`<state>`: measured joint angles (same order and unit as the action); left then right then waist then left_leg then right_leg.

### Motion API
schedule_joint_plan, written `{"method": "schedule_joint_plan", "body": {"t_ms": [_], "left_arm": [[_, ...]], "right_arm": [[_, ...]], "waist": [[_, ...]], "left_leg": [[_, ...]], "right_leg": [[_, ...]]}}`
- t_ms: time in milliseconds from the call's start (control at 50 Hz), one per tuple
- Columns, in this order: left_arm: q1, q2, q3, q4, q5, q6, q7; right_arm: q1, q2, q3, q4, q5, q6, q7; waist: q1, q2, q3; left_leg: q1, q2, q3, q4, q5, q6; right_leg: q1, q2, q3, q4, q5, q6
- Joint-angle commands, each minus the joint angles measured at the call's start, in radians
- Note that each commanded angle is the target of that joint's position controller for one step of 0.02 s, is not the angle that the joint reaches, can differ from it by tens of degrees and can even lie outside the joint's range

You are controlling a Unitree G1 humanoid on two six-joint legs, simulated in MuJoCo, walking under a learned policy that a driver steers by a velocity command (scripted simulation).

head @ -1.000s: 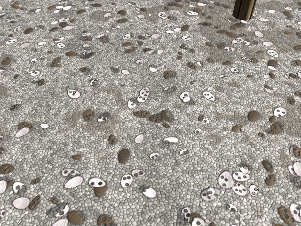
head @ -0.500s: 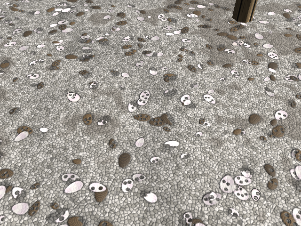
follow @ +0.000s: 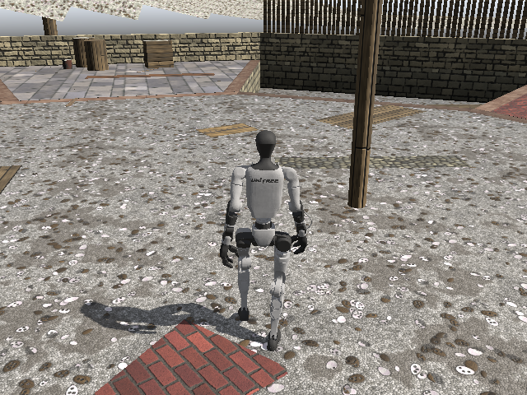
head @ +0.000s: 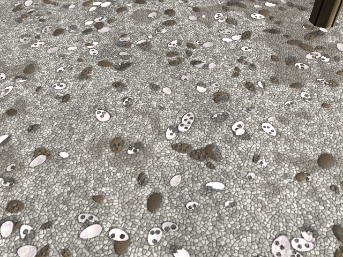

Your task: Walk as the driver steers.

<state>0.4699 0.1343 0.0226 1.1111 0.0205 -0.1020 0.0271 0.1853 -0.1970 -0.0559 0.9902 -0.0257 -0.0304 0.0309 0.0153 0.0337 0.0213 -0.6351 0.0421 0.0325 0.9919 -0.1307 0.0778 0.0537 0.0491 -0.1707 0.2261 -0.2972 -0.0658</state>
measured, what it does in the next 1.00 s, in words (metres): walks ahead: left foot, then right foot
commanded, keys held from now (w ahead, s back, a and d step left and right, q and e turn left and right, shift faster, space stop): w+q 0.22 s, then no key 0.78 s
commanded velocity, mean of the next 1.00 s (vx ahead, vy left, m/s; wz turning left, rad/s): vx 0.21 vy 0.00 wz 0.22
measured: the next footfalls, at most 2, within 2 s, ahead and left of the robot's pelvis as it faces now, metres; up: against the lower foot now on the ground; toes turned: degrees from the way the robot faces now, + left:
left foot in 0.20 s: +0.27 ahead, +0.07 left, +0.00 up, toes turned +11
right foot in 0.70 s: +0.45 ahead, -0.04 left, +0.00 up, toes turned +11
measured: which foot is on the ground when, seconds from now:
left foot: up 0.00-0.18, down 0.20-0.72, up 0.74-0.96, down 0.98-1.00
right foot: down 0.00-0.20, up 0.22-0.68, down 0.70-1.00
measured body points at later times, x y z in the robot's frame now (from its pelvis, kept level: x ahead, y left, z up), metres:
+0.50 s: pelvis +0.25 +0.03 +0.00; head +0.29 +0.05 +0.45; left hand +0.32 +0.29 -0.14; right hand +0.32 -0.22 -0.14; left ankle +0.23 +0.06 -0.74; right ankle +0.39 -0.11 -0.68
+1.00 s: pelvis +0.35 +0.02 +0.00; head +0.35 +0.02 +0.45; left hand +0.33 +0.25 -0.16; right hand +0.41 -0.20 -0.16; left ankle +0.30 +0.14 -0.74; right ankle +0.42 -0.05 -0.74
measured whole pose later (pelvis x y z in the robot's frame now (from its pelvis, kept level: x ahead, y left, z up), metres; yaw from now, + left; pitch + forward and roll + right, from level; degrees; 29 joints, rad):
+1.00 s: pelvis +0.35 +0.02 +0.00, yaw +13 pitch -2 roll -1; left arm 0.24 0.16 0.01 1.03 0.01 0.00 0.03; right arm 0.26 -0.17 -0.01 1.09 -0.02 0.02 -0.04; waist 0.00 0.02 0.04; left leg -0.16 0.01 -0.04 0.48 -0.27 0.00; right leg -0.25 0.04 -0.07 0.42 -0.15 -0.05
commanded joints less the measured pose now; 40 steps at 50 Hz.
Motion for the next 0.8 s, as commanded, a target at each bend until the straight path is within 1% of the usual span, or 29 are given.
{"method": "schedule_joint_plan", "body": {"t_ms": [20, 60, 100, 140, 160, 180, 200, 220, 240, 260, 280, 300, 320, 340, 360, 400, 460, 500, 560, 600, 640, 660, 680, 700, 720, 740, 760, 780, 800], "left_arm": [[0.04, 0.095, 0.005, -0.023, -0.002, -0.014, 0.009], [0.064, 0.119, 0.007, -0.014, -0.004, -0.015, 0.016], [0.065, 0.149, 0.014, -0.012, -0.007, -0.018, 0.025], [0.042, 0.18, 0.025, -0.021, -0.006, -0.011, 0.036], [0.022, 0.198, 0.032, -0.034, -0.004, -0.004, 0.034], [-0.009, 0.21, 0.039, -0.051, -0.004, 0.0, 0.024], [-0.051, 0.206, 0.047, -0.092, -0.011, -0.007, 0.014], [0.012, 0.112, 0.03, -0.175, -0.024, -0.008, -0.015], [-0.119, 0.162, 0.038, -0.191, -0.013, -0.015, -0.021], [-0.135, 0.153, 0.034, -0.206, -0.02, -0.023, -0.023], [-0.135, 0.151, 0.037, -0.203, -0.014, -0.022, -0.016], [-0.106, 0.132, 0.037, -0.18, 0.002, -0.003, -0.007], [-0.055, 0.115, 0.033, -0.174, 0.019, 0.022, -0.006], [-0.052, 0.111, 0.034, -0.174, 0.022, 0.042, -0.005], [-0.063, 0.108, 0.035, -0.179, 0.02, 0.055, -0.006], [-0.103, 0.114, 0.037, -0.193, 0.014, 0.066, -0.012], [-0.195, 0.114, 0.032, -0.219, 0.005, 0.074, -0.02], [-0.254, 0.113, 0.027, -0.236, -0.001, 0.077, -0.019], [-0.301, 0.118, 0.022, -0.244, -0.006, 0.08, -0.01], [-0.303, 0.123, 0.022, -0.238, -0.006, 0.077, -0.002], [-0.262, 0.129, 0.024, -0.217, -0.006, 0.072, 0.007], [-0.217, 0.128, 0.025, -0.197, -0.005, 0.066, 0.013], [-0.153, 0.126, 0.025, -0.172, 0.0, 0.055, 0.018], [-0.075, 0.177, 0.034, -0.15, 0.008, 0.042, 0.024], [-0.051, 0.216, 0.038, -0.149, 0.003, 0.044, 0.023], [-0.088, 0.148, 0.016, -0.152, -0.016, 0.056, 0.014], [-0.137, 0.131, 0.007, -0.158, -0.007, 0.058, 0.008], [-0.184, 0.129, 0.003, -0.161, 0.001, 0.062, 0.01], [-0.217, 0.123, -0.004, -0.16, 0.005, 0.067, 0.017]], "right_arm": [[-0.141, 0.017, 0.016, -0.098, 0.005, -0.005, 0.008], [-0.198, 0.014, 0.021, -0.13, 0.005, -0.004, 0.012], [-0.164, -0.015, 0.011, -0.131, 0.002, -0.003, 0.008], [-0.03, -0.054, -0.008, -0.097, -0.002, -0.006, 0.001], [0.08, -0.08, -0.022, -0.064, -0.003, -0.008, -0.001], [0.2, -0.112, -0.041, -0.028, -0.012, -0.012, -0.005], [0.271, -0.189, -0.077, -0.037, -0.007, 0.001, -0.016], [0.179, -0.283, -0.085, -0.071, -0.015, 0.005, -0.008], [0.175, -0.243, -0.08, -0.066, 0.007, 0.014, -0.02], [0.109, -0.185, -0.062, -0.062, 0.014, 0.007, -0.031], [0.086, -0.128, -0.045, -0.058, 0.012, -0.007, -0.032], [0.045, -0.105, -0.035, -0.069, 0.016, -0.019, -0.033], [0.049, -0.098, -0.028, -0.067, 0.018, -0.032, -0.034], [0.067, -0.093, -0.024, -0.057, 0.018, -0.045, -0.033], [0.084, -0.105, -0.023, -0.048, 0.017, -0.054, -0.033], [0.112, -0.129, -0.022, -0.037, 0.012, -0.054, -0.035], [0.151, -0.117, -0.011, -0.029, 0.015, -0.039, -0.039], [0.174, -0.11, -0.004, -0.022, 0.016, -0.032, -0.046], [0.201, -0.105, 0.004, -0.007, 0.006, -0.024, -0.058], [0.201, -0.101, 0.007, 0.003, 0.0, -0.02, -0.065], [0.189, -0.101, 0.01, 0.01, -0.002, -0.017, -0.07], [0.174, -0.1, 0.012, 0.012, 0.003, -0.019, -0.072], [0.155, -0.102, 0.014, 0.013, 0.014, -0.023, -0.073], [0.172, -0.092, 0.02, 0.0, 0.023, -0.033, -0.071], [0.3, -0.047, 0.025, 0.025, 0.041, -0.023, -0.071], [0.296, -0.064, 0.017, 0.045, 0.034, 0.005, -0.075], [0.23, -0.085, 0.009, 0.04, 0.016, 0.019, -0.074], [0.185, -0.065, 0.011, 0.039, 0.005, 0.029, -0.069], [0.172, -0.045, 0.014, 0.045, 0.005, 0.041, -0.063]], "waist": [[0.004, -0.108, 0.141], [0.012, -0.115, 0.142], [-0.018, -0.125, 0.098], [-0.086, -0.149, 0.014], [-0.132, -0.165, -0.047], [-0.197, -0.155, -0.101], [-0.252, 0.014, -0.196], [-0.103, 0.166, -0.271], [-0.145, -0.001, -0.208], [-0.089, -0.042, -0.053], [-0.041, -0.128, -0.001], [0.0, -0.163, 0.015], [0.022, -0.107, 0.002], [0.029, -0.09, -0.001], [0.03, -0.073, -0.001], [0.028, -0.034, -0.011], [-0.006, 0.025, -0.04], [-0.031, 0.046, -0.047], [-0.055, 0.056, -0.045], [-0.055, 0.057, -0.032], [-0.037, 0.055, -0.019], [-0.012, 0.046, -0.018], [0.029, 0.016, -0.029], [0.037, -0.052, -0.106], [-0.009, -0.185, -0.186], [0.006, -0.227, -0.215], [-0.003, -0.16, -0.124], [-0.015, -0.114, -0.074], [-0.038, -0.102, -0.032]], "left_leg": [[-0.044, -0.019, 0.075, -0.189, 0.08, -0.003], [0.029, -0.042, 0.131, -0.308, 0.086, 0.014], [0.125, -0.088, 0.167, -0.35, 0.063, 0.053], [0.261, -0.14, 0.18, -0.346, -0.006, 0.104], [0.366, -0.151, 0.159, -0.364, -0.037, 0.137], [0.526, -0.15, 0.116, -0.448, -0.037, 0.173], [0.723, 0.018, -0.157, -0.541, -0.186, 0.235], [0.924, 0.318, -0.747, -0.656, -0.141, 0.429], [0.863, 0.301, -0.733, -0.739, -0.18, 0.415], [0.702, 0.299, -0.576, -0.751, -0.043, 0.356], [0.576, 0.255, -0.47, -0.754, 0.196, 0.299], [0.48, 0.192, -0.34, -0.748, 0.387, 0.246], [0.412, 0.183, -0.275, -0.734, 0.561, 0.248], [0.39, 0.162, -0.229, -0.726, 0.672, 0.237], [0.387, 0.137, -0.185, -0.722, 0.753, 0.226], [0.427, 0.091, -0.125, -0.709, 0.838, 0.175], [0.504, 0.055, -0.08, -0.689, 0.868, 0.086], [0.556, 0.057, -0.08, -0.68, 0.855, 0.056], [0.622, 0.081, -0.094, -0.657, 0.844, 0.056], [0.638, 0.103, -0.113, -0.629, 0.845, 0.073], [0.644, 0.124, -0.141, -0.577, 0.856, 0.088], [0.639, 0.122, -0.15, -0.536, 0.846, 0.083], [0.603, 0.104, -0.144, -0.477, 0.791, 0.058], [0.515, 0.063, -0.132, -0.393, 0.567, 0.021], [0.421, -0.043, -0.089, -0.244, -0.004, -0.015], [0.385, -0.105, -0.068, -0.175, -0.477, -0.018], [0.357, -0.099, -0.094, -0.118, -0.543, -0.021], [0.357, -0.09, -0.103, -0.108, -0.506, -0.03], [0.385, -0.069, -0.102, -0.145, -0.448, -0.042]], "right_leg": [[-0.094, -0.231, 0.036, -0.083, 0.565, -0.027], [-0.076, -0.248, 0.004, -0.064, 0.682, -0.026], [-0.021, -0.266, -0.031, 0.035, 0.972, -0.015], [0.017, -0.285, -0.057, 0.239, 1.2, -0.009], [0.009, -0.3, -0.05, 0.397, 1.198, -0.016], [-0.071, -0.29, -0.055, 0.615, 1.043, -0.019], [-0.271, -0.185, -0.087, 1.022, 0.621, 0.012], [-0.673, 0.011, 0.062, 1.341, -0.251, 0.039], [-0.781, -0.037, 0.215, 1.36, -0.156, 0.023], [-0.796, -0.1, 0.211, 1.255, -0.06, 0.016], [-0.713, -0.133, 0.209, 1.145, -0.029, 0.022], [-0.615, -0.146, 0.203, 1.095, -0.023, 0.026], [-0.536, -0.148, 0.2, 1.052, -0.046, 0.039], [-0.508, -0.146, 0.194, 1.013, -0.058, 0.048], [-0.509, -0.136, 0.18, 0.969, -0.038, 0.056], [-0.541, -0.128, 0.155, 0.856, 0.04, 0.064], [-0.564, -0.112, 0.128, 0.705, 0.152, 0.067], [-0.571, -0.104, 0.12, 0.618, 0.202, 0.063], [-0.556, -0.086, 0.118, 0.518, 0.208, 0.054], [-0.521, -0.071, 0.122, 0.465, 0.154, 0.044], [-0.456, -0.056, 0.127, 0.384, 0.092, 0.022], [-0.393, -0.051, 0.13, 0.298, 0.114, 0.007], [-0.272, -0.071, 0.15, 0.16, 0.275, -0.006], [-0.076, -0.192, 0.262, 0.17, 0.691, -0.033], [0.046, -0.393, 0.43, 0.232, 1.119, -0.187], [-0.009, -0.46, 0.528, 0.185, 1.052, -0.279], [-0.111, -0.427, 0.507, 0.129, 0.853, -0.275], [-0.187, -0.381, 0.463, 0.086, 0.658, -0.24], [-0.268, -0.337, 0.408, 0.045, 0.521, -0.194]]}}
